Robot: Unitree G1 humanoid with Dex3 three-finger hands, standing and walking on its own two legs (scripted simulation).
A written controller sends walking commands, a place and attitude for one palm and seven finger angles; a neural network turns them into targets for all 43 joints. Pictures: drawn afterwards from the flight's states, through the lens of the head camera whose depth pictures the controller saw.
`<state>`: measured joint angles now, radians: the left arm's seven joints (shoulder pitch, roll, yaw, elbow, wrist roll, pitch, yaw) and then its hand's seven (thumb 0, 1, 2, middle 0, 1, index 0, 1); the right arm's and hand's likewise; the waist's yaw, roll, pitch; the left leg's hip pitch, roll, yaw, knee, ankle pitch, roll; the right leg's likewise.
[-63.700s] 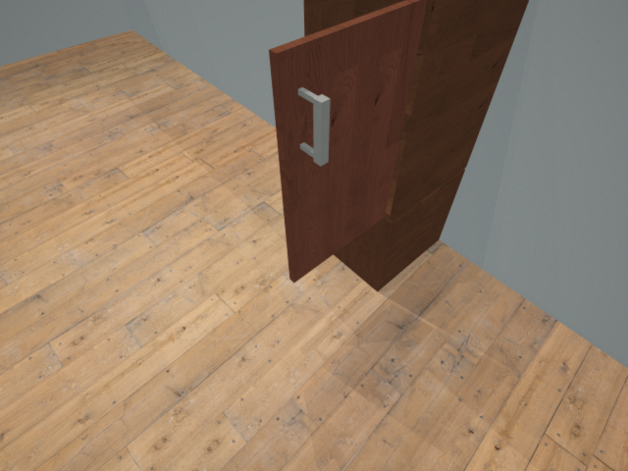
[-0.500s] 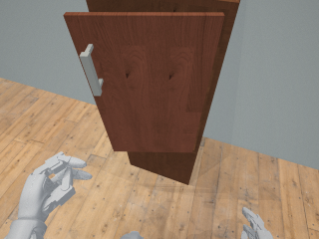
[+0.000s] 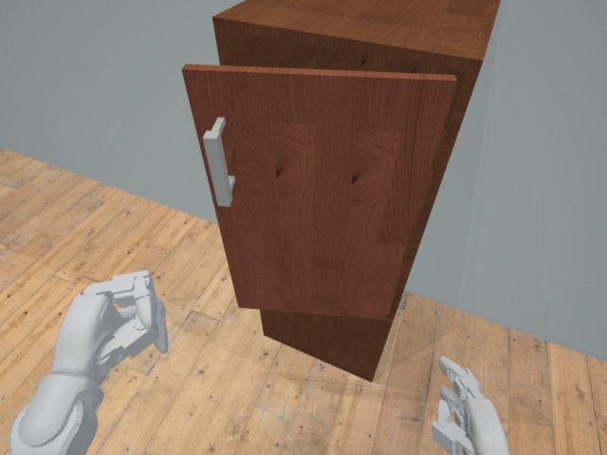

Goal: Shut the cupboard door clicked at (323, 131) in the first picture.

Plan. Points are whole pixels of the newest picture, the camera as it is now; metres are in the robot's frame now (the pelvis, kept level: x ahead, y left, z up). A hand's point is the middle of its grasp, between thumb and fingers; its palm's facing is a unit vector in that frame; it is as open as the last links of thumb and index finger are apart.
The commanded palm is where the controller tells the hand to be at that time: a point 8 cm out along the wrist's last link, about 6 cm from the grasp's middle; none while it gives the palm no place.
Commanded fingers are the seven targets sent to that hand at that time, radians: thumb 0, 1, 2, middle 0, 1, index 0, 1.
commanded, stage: raise the hand and make a fist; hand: left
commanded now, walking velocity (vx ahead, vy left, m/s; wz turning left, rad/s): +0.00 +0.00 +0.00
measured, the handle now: (222, 163) +0.48 +0.18 +0.15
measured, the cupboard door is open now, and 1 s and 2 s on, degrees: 19 19 19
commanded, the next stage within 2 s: bring the fist close to the handle in 0.56 s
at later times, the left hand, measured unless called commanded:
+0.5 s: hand (161, 312) +0.22 +0.18 +0.14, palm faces +0.06 -1.00 -0.05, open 3.1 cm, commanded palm +0.20 +0.23 +0.15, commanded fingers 0.00 0.90 0.90 -1.30 -1.50 -1.30 -1.50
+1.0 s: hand (190, 270) +0.28 +0.17 +0.14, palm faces +0.02 -1.00 -0.04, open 3.1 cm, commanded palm +0.26 +0.21 +0.15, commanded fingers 0.00 0.90 0.90 -1.30 -1.50 -1.30 -1.50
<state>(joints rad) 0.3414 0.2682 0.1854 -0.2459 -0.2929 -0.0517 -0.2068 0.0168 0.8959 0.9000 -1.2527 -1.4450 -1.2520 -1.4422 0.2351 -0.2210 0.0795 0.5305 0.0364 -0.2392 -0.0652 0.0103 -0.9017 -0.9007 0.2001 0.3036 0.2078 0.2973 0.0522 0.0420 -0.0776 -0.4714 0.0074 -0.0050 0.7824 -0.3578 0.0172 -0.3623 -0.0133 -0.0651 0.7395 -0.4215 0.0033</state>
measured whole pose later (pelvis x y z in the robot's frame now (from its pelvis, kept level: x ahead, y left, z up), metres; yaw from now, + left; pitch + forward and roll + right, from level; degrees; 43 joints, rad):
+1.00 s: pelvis +0.00 -0.02 +0.01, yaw -1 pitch +0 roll +0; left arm 0.04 0.26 0.19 -0.01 -0.26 0.05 -0.19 0.02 0.90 0.90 -1.31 -1.50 -1.31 -1.50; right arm 0.23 -0.25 0.06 0.63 0.04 -0.24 -0.09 0.01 -0.90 -0.90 0.20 0.30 0.21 0.30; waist 0.04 0.05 -0.04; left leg -0.34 0.01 0.01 0.63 -0.28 0.00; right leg -0.26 0.00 -0.05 0.63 -0.36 -0.02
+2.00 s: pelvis +0.00 -0.01 +0.02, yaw -3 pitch +2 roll +0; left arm -0.37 0.24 0.20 0.46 -0.18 -0.05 -0.07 0.02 0.90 0.90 -1.30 -1.50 -1.30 -1.50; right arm 0.28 -0.26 0.03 0.66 0.04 -0.08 -0.05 0.01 -0.90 -0.90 0.20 0.30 0.21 0.30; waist -0.01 0.04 -0.05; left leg -0.37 0.02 0.04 0.61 -0.28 0.00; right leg -0.31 0.00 -0.01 0.62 -0.35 -0.01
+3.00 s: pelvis -0.01 +0.00 +0.00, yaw -2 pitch +10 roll -1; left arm -0.95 0.44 0.24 1.16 -0.17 -0.22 -0.29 0.02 0.90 0.90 -1.31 -1.50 -1.31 -1.50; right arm 0.39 -0.30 0.01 0.72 0.03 -0.09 -0.05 0.01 -0.90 -0.90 0.20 0.30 0.21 0.30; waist -0.13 0.03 -0.06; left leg -0.63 0.02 0.02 0.75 -0.30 0.02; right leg -0.55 0.00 -0.04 0.73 -0.36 0.00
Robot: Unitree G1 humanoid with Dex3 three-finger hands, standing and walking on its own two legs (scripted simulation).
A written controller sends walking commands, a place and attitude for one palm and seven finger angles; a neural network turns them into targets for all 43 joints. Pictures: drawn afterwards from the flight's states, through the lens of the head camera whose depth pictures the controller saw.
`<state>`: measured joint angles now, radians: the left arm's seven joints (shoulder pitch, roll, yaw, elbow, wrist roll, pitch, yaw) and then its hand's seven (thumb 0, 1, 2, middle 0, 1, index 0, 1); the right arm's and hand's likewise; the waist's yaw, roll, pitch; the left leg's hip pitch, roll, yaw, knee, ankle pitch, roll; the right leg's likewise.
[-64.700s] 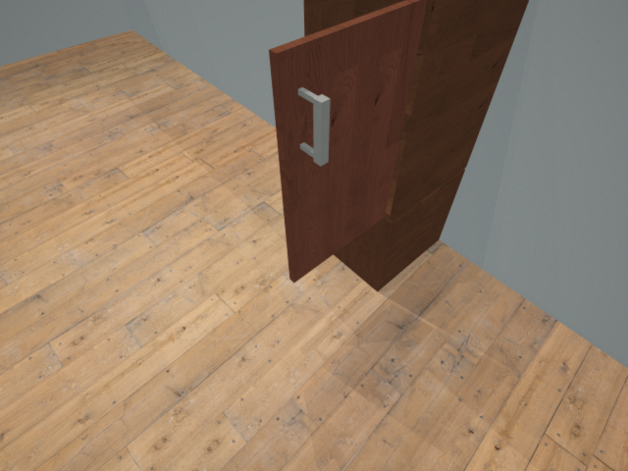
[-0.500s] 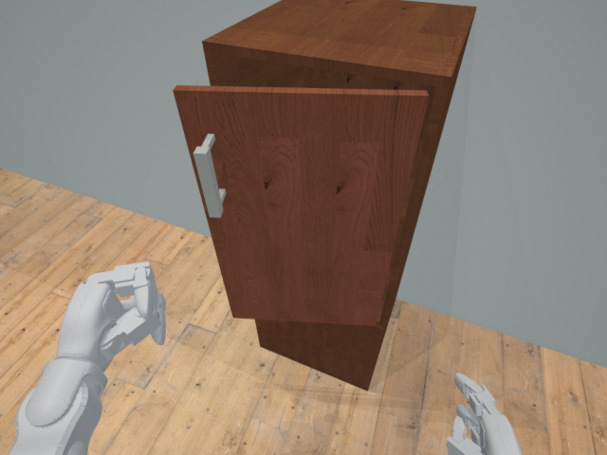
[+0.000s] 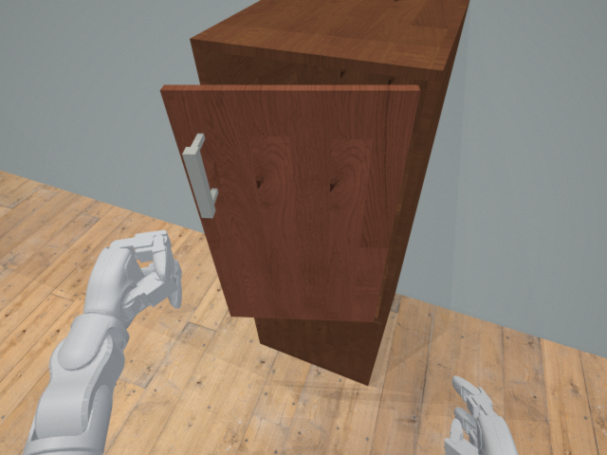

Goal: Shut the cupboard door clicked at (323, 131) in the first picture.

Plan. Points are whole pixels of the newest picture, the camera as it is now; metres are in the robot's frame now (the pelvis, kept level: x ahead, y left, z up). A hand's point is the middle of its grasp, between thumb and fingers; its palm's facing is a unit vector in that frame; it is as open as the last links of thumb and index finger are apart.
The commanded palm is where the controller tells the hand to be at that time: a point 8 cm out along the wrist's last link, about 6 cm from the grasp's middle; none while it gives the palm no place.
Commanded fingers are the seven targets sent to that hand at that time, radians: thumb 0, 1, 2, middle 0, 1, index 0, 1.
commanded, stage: bring the fist close to the handle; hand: left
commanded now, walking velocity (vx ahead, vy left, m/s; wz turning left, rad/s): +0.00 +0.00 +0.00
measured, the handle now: (203, 176) +0.48 +0.21 +0.13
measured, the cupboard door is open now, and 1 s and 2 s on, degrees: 19 19 7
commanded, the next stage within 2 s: push the door shut along its arc in 1.06 s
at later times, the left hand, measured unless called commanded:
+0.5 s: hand (202, 233) +0.36 +0.17 +0.13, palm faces +0.05 -1.00 -0.03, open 3.1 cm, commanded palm +0.34 +0.22 +0.13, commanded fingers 0.00 0.90 0.90 -1.30 -1.50 -1.30 -1.50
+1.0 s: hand (215, 219) +0.39 +0.16 +0.13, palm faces +0.06 -1.00 -0.03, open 3.1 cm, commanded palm +0.36 +0.21 +0.13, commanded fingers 0.00 0.90 0.90 -1.30 -1.50 -1.30 -1.50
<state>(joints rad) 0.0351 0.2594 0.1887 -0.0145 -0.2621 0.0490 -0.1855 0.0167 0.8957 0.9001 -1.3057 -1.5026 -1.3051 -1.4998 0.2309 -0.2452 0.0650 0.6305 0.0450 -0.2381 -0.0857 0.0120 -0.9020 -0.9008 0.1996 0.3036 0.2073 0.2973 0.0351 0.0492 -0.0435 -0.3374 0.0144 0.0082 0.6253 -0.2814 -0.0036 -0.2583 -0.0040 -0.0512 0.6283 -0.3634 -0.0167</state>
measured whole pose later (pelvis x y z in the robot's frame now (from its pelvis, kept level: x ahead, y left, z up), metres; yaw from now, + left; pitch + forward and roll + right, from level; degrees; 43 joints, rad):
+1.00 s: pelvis +0.01 +0.00 +0.00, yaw -2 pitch +2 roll +0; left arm -0.37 0.24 0.20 0.46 -0.18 -0.05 -0.07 0.02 0.90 0.90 -1.30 -1.50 -1.30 -1.50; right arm 0.28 -0.26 0.03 0.66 0.04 -0.08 -0.05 0.01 -0.90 -0.90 0.20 0.30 0.21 0.30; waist -0.01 0.04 -0.05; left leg -0.37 0.02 0.04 0.61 -0.28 0.00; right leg -0.31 0.00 -0.01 0.62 -0.35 -0.01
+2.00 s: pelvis -0.01 +0.02 -0.01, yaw -1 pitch +10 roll -1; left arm -0.95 0.44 0.24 1.16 -0.17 -0.22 -0.29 0.02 0.90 0.90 -1.31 -1.50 -1.31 -1.50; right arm 0.39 -0.30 0.01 0.72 0.03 -0.09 -0.05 0.01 -0.90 -0.90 0.20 0.30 0.21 0.30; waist -0.13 0.03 -0.06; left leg -0.63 0.02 0.02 0.75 -0.30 0.02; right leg -0.55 0.00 -0.04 0.73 -0.36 0.00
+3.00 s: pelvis -0.02 +0.02 -0.04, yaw -3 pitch +19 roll -3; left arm -1.37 0.61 0.25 1.43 -0.06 -0.20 -0.45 -0.02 0.76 0.93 -1.30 -1.50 -1.35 -1.50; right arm 0.42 -0.31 0.05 0.72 0.00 -0.13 -0.06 0.00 -0.90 -0.90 0.20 0.30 0.21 0.30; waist -0.26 0.05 -0.06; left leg -0.92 0.05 0.01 0.92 -0.34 0.03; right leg -0.82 0.02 -0.04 0.87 -0.39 0.01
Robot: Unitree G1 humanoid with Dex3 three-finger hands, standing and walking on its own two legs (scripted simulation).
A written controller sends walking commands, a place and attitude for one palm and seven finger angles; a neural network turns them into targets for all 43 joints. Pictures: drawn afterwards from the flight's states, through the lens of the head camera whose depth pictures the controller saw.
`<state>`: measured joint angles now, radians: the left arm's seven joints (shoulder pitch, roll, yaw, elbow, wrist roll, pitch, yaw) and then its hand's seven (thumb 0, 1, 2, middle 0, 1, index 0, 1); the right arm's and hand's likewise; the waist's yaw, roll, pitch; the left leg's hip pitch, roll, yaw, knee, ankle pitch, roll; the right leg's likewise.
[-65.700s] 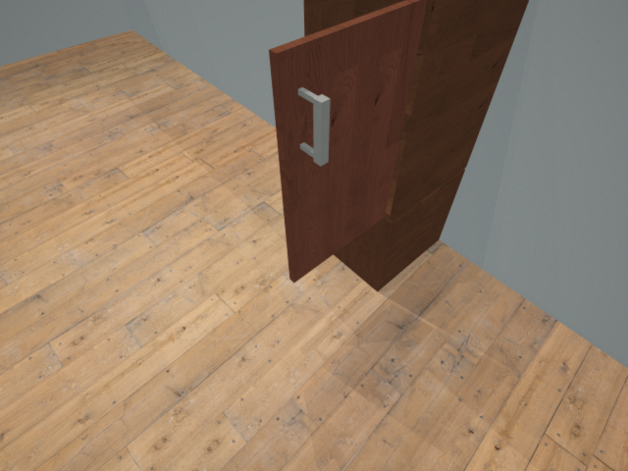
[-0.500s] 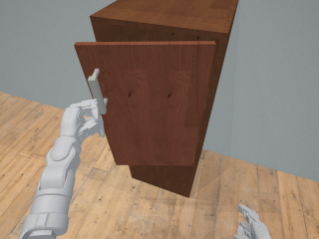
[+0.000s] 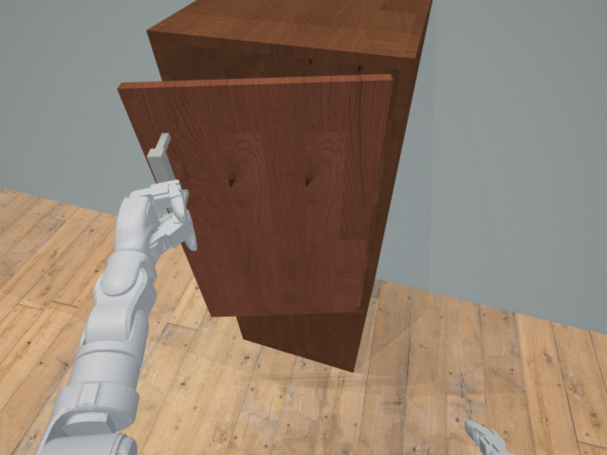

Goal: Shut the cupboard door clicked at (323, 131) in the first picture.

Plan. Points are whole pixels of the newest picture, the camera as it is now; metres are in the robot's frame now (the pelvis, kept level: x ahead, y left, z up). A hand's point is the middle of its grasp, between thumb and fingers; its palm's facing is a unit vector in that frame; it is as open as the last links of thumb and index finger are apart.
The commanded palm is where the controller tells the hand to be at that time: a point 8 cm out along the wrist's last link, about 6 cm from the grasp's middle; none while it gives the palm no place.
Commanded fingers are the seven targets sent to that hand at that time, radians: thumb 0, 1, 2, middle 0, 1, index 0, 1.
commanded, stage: bring the fist close to the handle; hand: left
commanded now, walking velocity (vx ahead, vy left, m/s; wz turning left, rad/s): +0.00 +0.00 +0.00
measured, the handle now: (172, 178) +0.47 +0.22 +0.13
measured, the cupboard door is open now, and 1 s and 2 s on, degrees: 19 7 0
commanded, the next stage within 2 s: push the door shut along its arc in 0.06 s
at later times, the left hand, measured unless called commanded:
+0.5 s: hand (194, 203) +0.41 +0.17 +0.13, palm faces +0.01 -1.00 -0.03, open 3.1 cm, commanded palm +0.40 +0.22 +0.13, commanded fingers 0.00 0.90 0.90 -1.30 -1.50 -1.30 -1.50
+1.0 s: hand (204, 178) +0.47 +0.17 +0.13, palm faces -0.11 -0.99 -0.01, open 3.1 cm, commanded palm +0.47 +0.21 +0.13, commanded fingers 0.00 0.90 0.90 -1.30 -1.50 -1.30 -1.50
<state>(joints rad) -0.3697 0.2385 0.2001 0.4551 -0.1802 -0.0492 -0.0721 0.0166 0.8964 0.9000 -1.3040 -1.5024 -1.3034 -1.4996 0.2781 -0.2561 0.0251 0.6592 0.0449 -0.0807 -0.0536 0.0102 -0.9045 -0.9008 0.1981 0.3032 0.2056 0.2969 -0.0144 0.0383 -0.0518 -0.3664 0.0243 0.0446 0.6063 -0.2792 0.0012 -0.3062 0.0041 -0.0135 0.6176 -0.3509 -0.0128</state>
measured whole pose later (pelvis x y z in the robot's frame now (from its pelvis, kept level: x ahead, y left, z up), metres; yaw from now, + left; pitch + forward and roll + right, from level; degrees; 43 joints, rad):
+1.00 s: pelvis -0.02 +0.01 -0.02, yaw +1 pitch +10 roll -1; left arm -0.95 0.44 0.24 1.16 -0.17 -0.22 -0.29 0.02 0.90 0.90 -1.31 -1.50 -1.31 -1.50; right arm 0.39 -0.30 0.01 0.72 0.03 -0.09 -0.05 0.01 -0.90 -0.90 0.20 0.30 0.21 0.30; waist -0.13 0.03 -0.06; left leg -0.63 0.02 0.02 0.75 -0.30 0.02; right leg -0.55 0.00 -0.04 0.73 -0.36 0.00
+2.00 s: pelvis -0.03 +0.02 -0.04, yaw -1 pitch +19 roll -3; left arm -1.37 0.61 0.25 1.43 -0.06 -0.20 -0.45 -0.02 0.76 0.93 -1.30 -1.50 -1.35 -1.50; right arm 0.42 -0.31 0.05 0.72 0.00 -0.13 -0.06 0.00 -0.90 -0.90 0.20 0.30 0.21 0.30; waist -0.26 0.05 -0.06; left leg -0.92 0.05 0.01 0.92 -0.34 0.03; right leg -0.82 0.02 -0.04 0.87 -0.39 0.01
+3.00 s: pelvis -0.01 +0.01 -0.02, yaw -1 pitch +15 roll -1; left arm -1.01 0.24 0.27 1.12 -0.03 -0.27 0.17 0.00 0.88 0.91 -1.30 -1.50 -1.30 -1.50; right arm 0.49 -0.26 -0.02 0.70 -0.05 -0.06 0.06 0.00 -0.91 -0.90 0.20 0.30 0.21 0.30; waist -0.17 0.06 -0.11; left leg -0.72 0.04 0.05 0.78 -0.33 0.02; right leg -0.64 0.02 0.00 0.76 -0.37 0.00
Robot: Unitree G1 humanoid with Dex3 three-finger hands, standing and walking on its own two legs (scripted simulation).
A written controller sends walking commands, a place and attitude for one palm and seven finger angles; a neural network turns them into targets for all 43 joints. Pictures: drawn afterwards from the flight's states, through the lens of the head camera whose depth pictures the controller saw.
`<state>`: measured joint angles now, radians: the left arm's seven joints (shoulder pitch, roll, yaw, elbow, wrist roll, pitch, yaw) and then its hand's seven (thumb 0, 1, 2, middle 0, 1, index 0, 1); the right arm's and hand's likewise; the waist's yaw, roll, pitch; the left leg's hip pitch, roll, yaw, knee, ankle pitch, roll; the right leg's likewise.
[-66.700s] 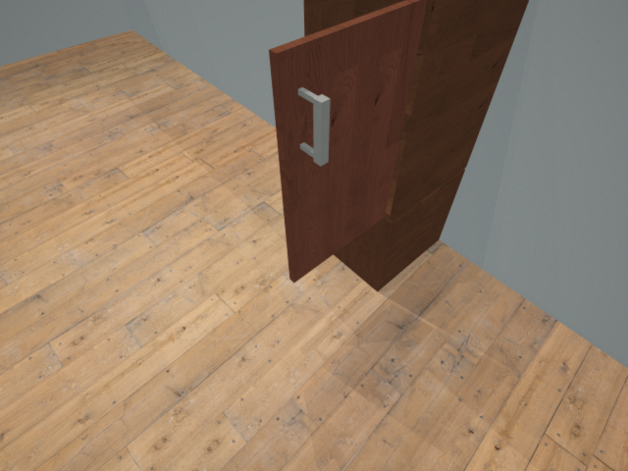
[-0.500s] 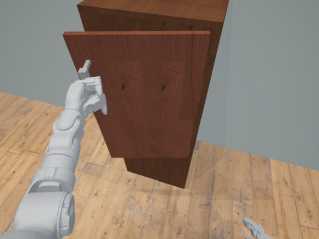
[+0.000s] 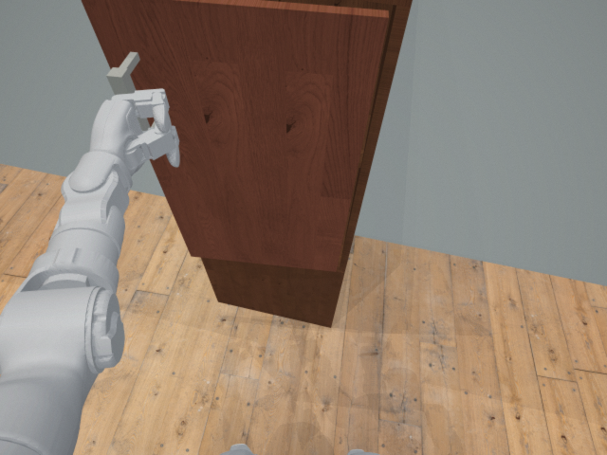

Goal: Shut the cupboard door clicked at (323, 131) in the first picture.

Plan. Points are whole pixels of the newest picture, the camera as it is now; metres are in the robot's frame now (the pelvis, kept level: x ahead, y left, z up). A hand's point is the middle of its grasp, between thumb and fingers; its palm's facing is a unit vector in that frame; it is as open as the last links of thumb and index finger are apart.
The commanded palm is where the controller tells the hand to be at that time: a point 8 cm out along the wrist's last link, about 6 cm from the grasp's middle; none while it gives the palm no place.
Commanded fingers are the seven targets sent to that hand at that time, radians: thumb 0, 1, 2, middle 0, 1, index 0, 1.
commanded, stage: push the door shut along its arc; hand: left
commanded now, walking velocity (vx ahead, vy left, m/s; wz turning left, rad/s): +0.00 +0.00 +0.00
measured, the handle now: (140, 105) +0.56 +0.20 +0.15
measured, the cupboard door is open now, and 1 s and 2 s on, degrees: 7 0 0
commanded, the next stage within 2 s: pull the fist back off the door in 1.06 s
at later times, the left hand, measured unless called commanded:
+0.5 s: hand (183, 117) +0.52 +0.14 +0.15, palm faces -0.24 -0.97 -0.01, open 3.1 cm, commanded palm +0.55 +0.16 +0.15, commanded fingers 0.00 0.90 0.90 -1.30 -1.50 -1.30 -1.50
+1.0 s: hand (221, 103) +0.55 +0.09 +0.15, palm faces -0.37 -0.93 -0.01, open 2.8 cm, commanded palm +0.61 +0.12 +0.15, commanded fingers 0.00 0.90 0.90 -1.30 -1.50 -1.30 -1.50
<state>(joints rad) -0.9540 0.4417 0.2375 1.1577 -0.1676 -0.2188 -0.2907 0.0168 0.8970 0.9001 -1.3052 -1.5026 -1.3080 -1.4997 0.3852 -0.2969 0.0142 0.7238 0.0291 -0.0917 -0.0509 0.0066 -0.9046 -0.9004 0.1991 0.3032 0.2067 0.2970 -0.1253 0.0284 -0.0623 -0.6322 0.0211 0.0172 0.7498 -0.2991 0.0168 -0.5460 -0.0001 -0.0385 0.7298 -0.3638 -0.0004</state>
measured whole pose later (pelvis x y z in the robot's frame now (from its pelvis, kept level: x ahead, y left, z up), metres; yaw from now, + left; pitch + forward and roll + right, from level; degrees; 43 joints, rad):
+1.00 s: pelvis -0.01 +0.01 -0.03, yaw -2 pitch +19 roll -3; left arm -1.37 0.61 0.25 1.43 -0.06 -0.20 -0.45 -0.02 0.76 0.93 -1.30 -1.50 -1.35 -1.50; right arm 0.42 -0.31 0.05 0.72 0.00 -0.13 -0.06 0.00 -0.90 -0.90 0.20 0.30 0.21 0.30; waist -0.26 0.05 -0.06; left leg -0.92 0.05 0.01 0.92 -0.34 0.03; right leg -0.82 0.02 -0.04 0.87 -0.39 0.01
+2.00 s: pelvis +0.01 +0.00 +0.00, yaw -3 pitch +15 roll -1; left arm -1.01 0.24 0.27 1.12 -0.03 -0.27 0.17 0.00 0.88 0.91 -1.30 -1.50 -1.30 -1.50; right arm 0.49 -0.26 -0.02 0.70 -0.05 -0.06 0.06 0.00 -0.91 -0.90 0.20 0.30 0.21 0.30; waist -0.17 0.06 -0.11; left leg -0.72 0.04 0.05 0.78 -0.33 0.02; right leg -0.64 0.02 0.00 0.76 -0.37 0.00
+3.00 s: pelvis +0.02 -0.01 +0.03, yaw -1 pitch -4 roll +0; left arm 0.09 0.28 0.15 -0.05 -0.07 -0.05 0.08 0.02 0.89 0.90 -0.94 -1.10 -0.94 -1.09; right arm 0.18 -0.22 0.05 0.63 0.02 -0.01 -0.07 0.01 -0.90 -0.90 0.20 0.30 0.21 0.30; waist 0.04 0.07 -0.01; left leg -0.16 0.02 0.03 0.42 -0.20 0.00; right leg -0.10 0.00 -0.02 0.43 -0.27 -0.01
